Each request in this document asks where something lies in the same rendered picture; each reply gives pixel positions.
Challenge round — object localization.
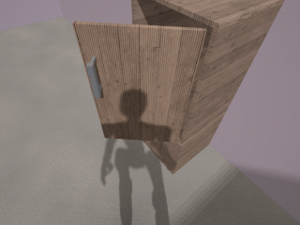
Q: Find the cupboard door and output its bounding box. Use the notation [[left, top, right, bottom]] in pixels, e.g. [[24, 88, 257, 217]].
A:
[[72, 21, 207, 143]]

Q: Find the handle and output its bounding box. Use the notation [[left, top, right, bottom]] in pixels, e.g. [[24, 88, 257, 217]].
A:
[[86, 56, 102, 98]]

